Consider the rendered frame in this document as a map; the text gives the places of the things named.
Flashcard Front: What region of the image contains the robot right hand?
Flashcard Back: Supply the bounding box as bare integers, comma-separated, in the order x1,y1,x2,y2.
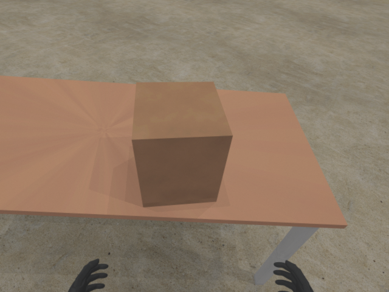
274,260,314,292

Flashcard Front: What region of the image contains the carton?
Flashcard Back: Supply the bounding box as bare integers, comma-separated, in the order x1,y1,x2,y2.
132,82,233,207

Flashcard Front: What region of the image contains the robot left hand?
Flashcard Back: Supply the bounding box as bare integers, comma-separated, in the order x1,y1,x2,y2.
68,259,108,292

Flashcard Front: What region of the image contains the table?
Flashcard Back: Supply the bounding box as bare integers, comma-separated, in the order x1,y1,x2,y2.
0,75,347,285

